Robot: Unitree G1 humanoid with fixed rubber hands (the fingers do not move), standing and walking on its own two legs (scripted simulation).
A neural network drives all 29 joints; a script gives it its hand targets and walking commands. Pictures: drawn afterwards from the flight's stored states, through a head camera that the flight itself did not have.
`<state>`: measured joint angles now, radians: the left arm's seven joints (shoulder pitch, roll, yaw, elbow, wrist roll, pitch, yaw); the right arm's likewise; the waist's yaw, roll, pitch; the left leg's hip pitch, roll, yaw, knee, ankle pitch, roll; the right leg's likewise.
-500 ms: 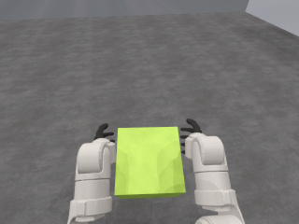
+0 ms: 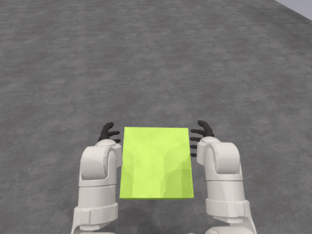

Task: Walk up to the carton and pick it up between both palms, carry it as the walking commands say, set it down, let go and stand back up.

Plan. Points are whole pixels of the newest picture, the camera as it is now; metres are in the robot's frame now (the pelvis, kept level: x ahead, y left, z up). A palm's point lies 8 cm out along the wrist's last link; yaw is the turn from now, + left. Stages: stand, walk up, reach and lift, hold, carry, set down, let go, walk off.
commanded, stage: carry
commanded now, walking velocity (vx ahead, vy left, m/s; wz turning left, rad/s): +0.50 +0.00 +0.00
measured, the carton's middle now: (155, 165) +0.32 +0.00 -0.03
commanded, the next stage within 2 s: none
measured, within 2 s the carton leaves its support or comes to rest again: neither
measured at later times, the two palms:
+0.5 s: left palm (125, 79) +0.58 +0.10 +0.07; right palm (197, 81) +0.58 -0.15 +0.07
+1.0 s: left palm (124, 35) +0.88 +0.12 +0.08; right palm (180, 37) +0.88 -0.12 +0.07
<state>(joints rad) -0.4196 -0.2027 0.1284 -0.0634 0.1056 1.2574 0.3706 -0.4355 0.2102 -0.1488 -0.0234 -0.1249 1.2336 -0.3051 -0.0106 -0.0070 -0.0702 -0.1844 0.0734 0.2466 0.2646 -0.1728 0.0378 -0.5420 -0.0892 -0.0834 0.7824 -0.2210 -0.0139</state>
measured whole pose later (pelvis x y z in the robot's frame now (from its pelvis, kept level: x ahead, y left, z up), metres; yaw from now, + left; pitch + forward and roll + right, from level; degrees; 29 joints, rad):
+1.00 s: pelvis +0.57 +0.00 -0.01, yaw +1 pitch +4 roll +0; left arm -0.42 -0.20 0.12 -0.15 0.11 1.25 0.33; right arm -0.41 0.20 -0.12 -0.13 -0.13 1.24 -0.28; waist 0.00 0.00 -0.03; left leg -0.05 0.08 0.27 0.33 -0.35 -0.03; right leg -0.54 -0.08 -0.15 0.54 -0.09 -0.02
